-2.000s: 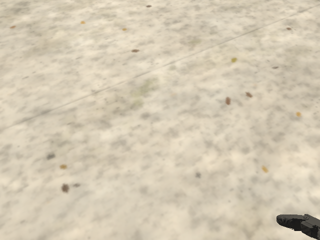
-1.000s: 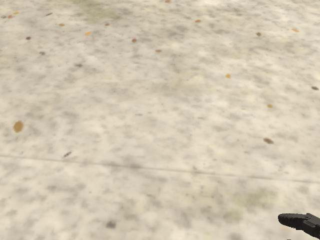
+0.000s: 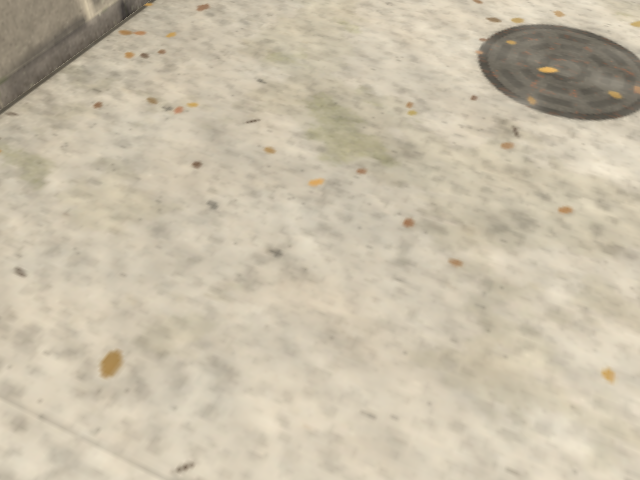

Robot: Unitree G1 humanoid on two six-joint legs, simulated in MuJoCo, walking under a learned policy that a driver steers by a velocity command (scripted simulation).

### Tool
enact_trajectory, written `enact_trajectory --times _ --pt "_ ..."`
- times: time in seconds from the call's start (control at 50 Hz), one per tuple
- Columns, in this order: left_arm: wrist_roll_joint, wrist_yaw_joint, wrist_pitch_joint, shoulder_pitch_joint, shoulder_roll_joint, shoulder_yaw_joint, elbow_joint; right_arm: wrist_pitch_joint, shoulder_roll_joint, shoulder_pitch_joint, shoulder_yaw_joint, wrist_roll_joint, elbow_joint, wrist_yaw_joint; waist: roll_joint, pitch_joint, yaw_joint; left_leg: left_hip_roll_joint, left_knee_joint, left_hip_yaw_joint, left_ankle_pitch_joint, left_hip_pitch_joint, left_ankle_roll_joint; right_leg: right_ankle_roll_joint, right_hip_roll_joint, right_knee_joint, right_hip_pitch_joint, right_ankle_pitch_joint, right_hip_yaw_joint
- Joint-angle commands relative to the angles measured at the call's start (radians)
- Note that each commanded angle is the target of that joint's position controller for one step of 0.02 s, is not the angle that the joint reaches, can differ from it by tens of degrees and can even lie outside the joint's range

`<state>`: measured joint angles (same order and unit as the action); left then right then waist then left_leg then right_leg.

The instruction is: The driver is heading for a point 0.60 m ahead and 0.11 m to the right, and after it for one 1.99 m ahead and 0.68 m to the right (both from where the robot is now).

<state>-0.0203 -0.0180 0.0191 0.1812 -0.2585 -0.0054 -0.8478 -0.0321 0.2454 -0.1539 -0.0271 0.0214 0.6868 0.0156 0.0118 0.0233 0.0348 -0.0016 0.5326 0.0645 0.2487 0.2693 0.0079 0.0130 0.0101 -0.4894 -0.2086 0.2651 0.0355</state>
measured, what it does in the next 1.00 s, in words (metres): walks ahead: left foot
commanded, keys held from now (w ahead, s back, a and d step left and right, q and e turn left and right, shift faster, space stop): no key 0.02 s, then w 0.50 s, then w+e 0.48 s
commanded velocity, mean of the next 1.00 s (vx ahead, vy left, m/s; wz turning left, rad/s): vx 0.38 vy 0.00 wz -0.15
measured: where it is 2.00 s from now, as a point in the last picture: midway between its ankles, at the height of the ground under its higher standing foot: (442, 317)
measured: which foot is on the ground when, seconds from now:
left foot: down 0.00-0.26, up 0.28-0.62, down 0.64-1.00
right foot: down 0.00-0.64, up 0.66-1.00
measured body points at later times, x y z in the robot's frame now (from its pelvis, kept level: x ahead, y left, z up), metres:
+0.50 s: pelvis +0.14 -0.01 +0.00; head +0.16 -0.02 +0.45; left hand +0.08 +0.26 -0.12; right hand +0.35 -0.25 -0.08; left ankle +0.25 +0.13 -0.69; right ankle +0.01 -0.12 -0.74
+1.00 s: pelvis +0.39 +0.03 +0.01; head +0.40 +0.02 +0.46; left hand +0.60 +0.26 -0.09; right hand +0.37 -0.26 -0.12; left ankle +0.34 +0.14 -0.74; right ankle +0.51 -0.17 -0.67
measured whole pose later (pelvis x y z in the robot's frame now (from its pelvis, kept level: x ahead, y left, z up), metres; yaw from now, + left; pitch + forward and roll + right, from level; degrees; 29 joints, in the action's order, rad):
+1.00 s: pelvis +0.39 +0.03 +0.01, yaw -13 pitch +0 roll +3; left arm 0.02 -0.01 0.02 0.17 -0.29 -0.07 -0.78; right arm 0.10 0.27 -0.31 -0.07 0.01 0.88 0.01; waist 0.03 0.02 -0.06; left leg -0.04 0.21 -0.21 0.22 -0.01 -0.03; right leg 0.00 0.12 -0.84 -0.69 0.01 -0.06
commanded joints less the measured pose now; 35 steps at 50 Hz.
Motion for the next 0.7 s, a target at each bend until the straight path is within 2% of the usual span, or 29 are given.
enact_trajectory --times 0.02,0.04,0.08,0.12,0.14,0.18,0.2,0.22,0.24,0.26,0.28,0.3,0.32,0.36,0.4,0.42,0.46,0.48,0.52,0.56,0.58,0.6,0.62,0.64,0.66,0.68,0.7 --pt "0.003 0.008 0.008 -0.002 -0.117 -0.024 0.039 0.025 0.125 -0.003 -0.032 -0.005 -0.047 0.002 -0.078 -0.048 -0.016 0.071 -0.07 0.08 -0.235 -0.088 -0.055 -0.004 0.038 0.059 -0.044 -0.104 -0.032" --pt "0.004 0.01 0.008 0.006 -0.11 -0.022 0.03 0.024 0.122 -0.017 -0.032 -0.006 -0.038 0.004 -0.075 -0.076 -0.019 0.063 -0.07 0.073 -0.18 -0.106 -0.06 -0.004 0.027 0.049 -0.033 -0.056 -0.016" --pt "0.013 0.012 0.004 0.004 -0.107 -0.023 0.021 0.018 0.147 -0.035 -0.042 -0.015 -0.028 0.006 -0.092 -0.053 -0.03 0.063 -0.093 0.096 0.072 -0.088 -0.093 -0.01 -0.012 -0.011 -0.079 0.112 0.028" --pt "0.021 0.011 0.012 -0.013 -0.093 -0.022 0.027 0.02 0.171 -0.071 -0.049 -0.021 -0.019 0.003 -0.136 0.016 -0.048 0.127 -0.183 0.22 0.34 -0.05 -0.152 -0.023 -0.031 -0.103 -0.168 0.188 0.044" --pt "0.026 0.009 0.022 -0.02 -0.088 -0.022 0.035 0.027 0.181 -0.096 -0.052 -0.024 -0.01 0.002 -0.165 0.035 -0.052 0.173 -0.227 0.301 0.4 -0.055 -0.185 -0.035 -0.032 -0.151 -0.207 0.193 0.038" --pt "0.035 0.003 0.049 -0.011 -0.09 -0.025 0.036 0.046 0.182 -0.103 -0.054 -0.034 0.001 0.001 -0.186 0.05 -0.038 0.221 -0.244 0.384 0.363 -0.047 -0.218 -0.078 -0.013 -0.149 -0.206 0.186 0.0" --pt "0.038 -0.003 0.062 0.027 -0.097 -0.029 0.021 0.052 0.172 -0.063 -0.051 -0.036 -0.007 0.002 -0.186 0.038 -0.009 0.214 -0.225 0.354 0.304 -0.039 -0.207 -0.101 -0.003 -0.107 -0.166 0.162 -0.01" --pt "0.038 -0.01 0.072 0.082 -0.106 -0.033 -0.006 0.057 0.154 0.002 -0.047 -0.038 -0.026 0.001 -0.162 0.028 0.029 0.177 -0.183 0.286 0.216 0.005 -0.177 -0.123 0.007 -0.034 -0.077 0.124 -0.028" --pt "0.035 -0.012 0.078 0.139 -0.137 -0.043 -0.034 0.063 0.122 0.057 -0.038 -0.036 -0.05 -0.001 -0.081 0.027 0.055 0.105 -0.078 0.175 0.105 0.077 -0.129 -0.141 0.046 0.047 0.02 0.114 -0.098" --pt "0.037 -0.011 0.079 0.207 -0.208 -0.065 -0.067 0.078 0.077 0.081 -0.029 -0.034 -0.077 -0.004 0.115 0.015 0.054 -0.019 0.14 -0.005 0.037 0.201 -0.058 -0.179 0.145 0.136 0.155 0.095 -0.276" --pt "0.039 -0.011 0.074 0.254 -0.25 -0.079 -0.069 0.097 0.099 0.084 -0.034 -0.03 -0.09 -0.002 0.24 0.025 0.074 -0.056 0.287 -0.063 0.147 0.4 -0.015 -0.255 0.283 0.216 0.306 -0.015 -0.504" --pt "0.03 -0.006 0.074 0.3 -0.225 -0.075 -0.074 0.111 0.135 0.103 -0.045 -0.042 -0.09 -0.002 0.205 0.05 0.099 -0.032 0.475 -0.029 0.342 0.571 -0.008 -0.315 0.366 0.231 0.396 -0.135 -0.602" --pt "0.027 -0.003 0.076 0.306 -0.199 -0.068 -0.071 0.12 0.127 0.084 -0.046 -0.052 -0.084 -0.006 0.12 0.047 0.08 0.007 0.581 0.004 0.328 0.652 -0.02 -0.316 0.371 0.208 0.45 -0.209 -0.579" --pt "0.029 0.003 0.071 0.285 -0.164 -0.059 -0.064 0.124 0.1 0.097 -0.039 -0.052 -0.083 -0.022 0.073 0.048 0.063 0.068 0.594 -0.009 0.196 0.729 -0.037 -0.266 0.332 0.218 0.479 -0.299 -0.439" --pt "0.027 0.009 0.051 0.259 -0.125 -0.044 -0.059 0.124 0.076 0.121 -0.034 -0.047 -0.089 -0.042 0.094 0.053 0.049 0.084 0.475 -0.054 0.084 0.635 -0.028 -0.217 0.262 0.269 0.387 -0.341 -0.307" --pt "0.026 0.015 0.043 0.239 -0.125 -0.042 -0.05 0.124 0.053 0.137 -0.026 -0.045 -0.094 -0.052 0.098 0.06 0.046 0.072 0.401 -0.083 0.024 0.566 -0.015 -0.206 0.23 0.293 0.32 -0.352 -0.25" --pt "0.026 0.027 0.04 0.216 -0.156 -0.047 -0.038 0.124 0.015 0.183 -0.009 -0.041 -0.108 -0.065 0.093 0.066 0.047 0.04 0.226 -0.122 -0.112 0.389 -0.003 -0.187 0.176 0.332 0.176 -0.338 -0.154" --pt "0.028 0.031 0.042 0.225 -0.179 -0.053 -0.039 0.124 0.019 0.199 -0.009 -0.043 -0.114 -0.067 0.099 0.067 0.048 0.026 0.155 -0.128 -0.166 0.315 -0.001 -0.185 0.174 0.353 0.135 -0.323 -0.137" --pt "0.041 0.032 0.049 0.248 -0.208 -0.064 -0.049 0.12 0.059 0.209 -0.019 -0.047 -0.122 -0.065 0.115 0.077 0.037 0.019 0.083 -0.11 -0.224 0.246 -0.012 -0.183 0.211 0.375 0.134 -0.307 -0.142" --pt "0.05 0.032 0.05 0.254 -0.204 -0.068 -0.057 0.121 0.099 0.196 -0.033 -0.048 -0.125 -0.058 0.11 0.081 0.006 0.013 0.029 -0.084 -0.22 0.201 -0.037 -0.166 0.241 0.334 0.171 -0.409 -0.158" --pt "0.051 0.031 0.047 0.248 -0.212 -0.072 -0.057 0.123 0.122 0.156 -0.045 -0.045 -0.117 -0.053 0.114 0.055 -0.027 -0.001 0.014 -0.086 -0.206 0.139 -0.053 -0.154 0.244 0.275 0.191 -0.546 -0.154" --pt "0.05 0.031 0.043 0.24 -0.215 -0.074 -0.056 0.122 0.149 0.069 -0.061 -0.042 -0.093 -0.045 0.109 -0.004 -0.081 -0.021 -0.001 -0.098 -0.196 0.012 -0.074 -0.134 0.223 0.163 0.183 -0.687 -0.13" --pt "0.041 0.03 0.039 0.239 -0.202 -0.07 -0.05 0.118 0.184 -0.08 -0.083 -0.042 -0.047 -0.034 0.094 -0.097 -0.153 -0.025 -0.003 -0.103 -0.184 -0.197 -0.095 -0.108 0.177 -0.016 0.115 -0.717 -0.105" --pt "0.015 0.03 0.039 0.238 -0.151 -0.052 -0.021 0.11 0.246 -0.256 -0.103 -0.031 -0.014 -0.018 -0.007 -0.237 -0.216 0.16 0.022 0.094 -0.098 -0.488 -0.145 -0.074 0.121 -0.315 -0.092 -0.433 -0.086" --pt "0.03 0.027 0.051 0.387 0.005 -0.012 -0.006 0.108 0.314 -0.291 -0.106 -0.014 0.001 -0.026 -0.311 -0.414 -0.125 0.415 -0.15 0.582 0.204 -0.699 -0.289 -0.028 -0.048 -0.669 -0.365 0.273 -0.093" --pt "0.061 0.023 0.062 0.317 -0.122 -0.045 -0.012 0.114 0.214 -0.259 -0.082 -0.021 -0.001 -0.028 -0.232 -0.321 -0.152 0.397 -0.285 0.679 0.386 -0.575 -0.262 -0.035 -0.011 -0.795 -0.454 0.287 -0.185" --pt "0.08 0.024 0.064 0.216 -0.171 -0.065 0.026 0.122 0.176 -0.177 -0.067 -0.031 0.002 -0.027 -0.191 -0.155 -0.132 0.375 -0.301 0.523 0.359 -0.437 -0.22 -0.047 0.033 -0.816 -0.516 0.199 -0.16"
Keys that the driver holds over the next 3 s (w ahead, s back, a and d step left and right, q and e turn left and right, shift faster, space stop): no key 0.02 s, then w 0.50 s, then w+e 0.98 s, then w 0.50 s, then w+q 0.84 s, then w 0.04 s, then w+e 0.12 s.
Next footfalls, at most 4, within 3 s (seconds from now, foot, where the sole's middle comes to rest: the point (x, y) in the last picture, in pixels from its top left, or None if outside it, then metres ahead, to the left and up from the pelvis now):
0.64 left None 0.38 0.13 -0.77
1.18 right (417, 439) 0.61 -0.18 -0.77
1.66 left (386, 303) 0.97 -0.12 -0.77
2.20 right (523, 280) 1.06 -0.49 -0.77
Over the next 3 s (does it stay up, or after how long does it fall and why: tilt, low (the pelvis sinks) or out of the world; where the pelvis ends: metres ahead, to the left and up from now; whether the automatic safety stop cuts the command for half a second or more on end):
stays up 1.40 -0.42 0.01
